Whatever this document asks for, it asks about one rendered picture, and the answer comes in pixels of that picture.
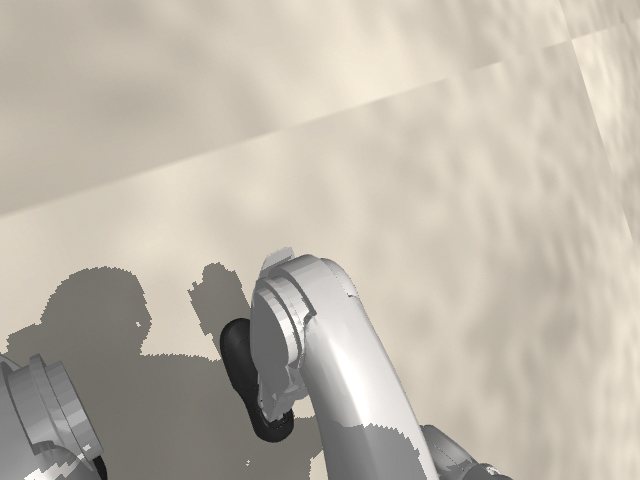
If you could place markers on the right robot arm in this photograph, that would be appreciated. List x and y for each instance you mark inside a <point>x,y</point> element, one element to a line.
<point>484,471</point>

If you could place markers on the right robot foot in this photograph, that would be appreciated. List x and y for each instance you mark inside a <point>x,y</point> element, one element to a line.
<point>236,355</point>

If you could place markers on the right robot hand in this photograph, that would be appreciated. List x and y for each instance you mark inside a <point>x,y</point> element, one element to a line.
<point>451,461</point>

